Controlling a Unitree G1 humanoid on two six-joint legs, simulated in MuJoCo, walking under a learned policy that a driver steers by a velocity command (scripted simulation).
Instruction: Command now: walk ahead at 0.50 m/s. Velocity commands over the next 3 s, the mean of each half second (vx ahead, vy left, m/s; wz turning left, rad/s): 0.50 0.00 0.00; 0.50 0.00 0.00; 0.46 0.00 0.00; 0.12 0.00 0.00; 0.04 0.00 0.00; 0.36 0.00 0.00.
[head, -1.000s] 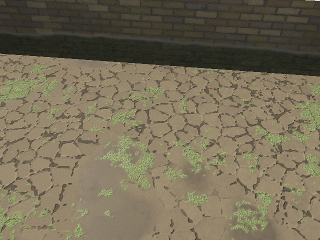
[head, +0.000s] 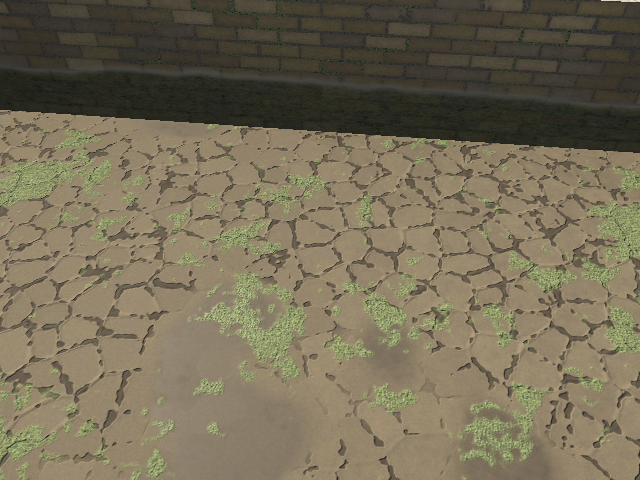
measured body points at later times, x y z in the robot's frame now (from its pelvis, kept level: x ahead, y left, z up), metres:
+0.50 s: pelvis +0.00 +0.00 +0.00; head -0.01 +0.00 +0.45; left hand +0.19 +0.20 -0.09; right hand +0.19 -0.20 -0.08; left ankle -0.02 +0.09 -0.72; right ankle -0.05 -0.12 -0.72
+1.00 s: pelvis +0.00 +0.00 +0.00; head -0.01 +0.00 +0.45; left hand +0.19 +0.20 -0.09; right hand +0.19 -0.20 -0.08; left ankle -0.02 +0.09 -0.72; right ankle -0.05 -0.12 -0.72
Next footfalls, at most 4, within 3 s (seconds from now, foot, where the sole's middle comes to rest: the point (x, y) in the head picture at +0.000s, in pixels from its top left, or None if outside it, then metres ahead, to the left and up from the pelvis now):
none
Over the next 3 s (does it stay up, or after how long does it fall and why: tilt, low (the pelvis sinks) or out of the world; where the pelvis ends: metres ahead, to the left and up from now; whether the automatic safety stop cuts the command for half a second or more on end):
stays up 0.01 -0.01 0.00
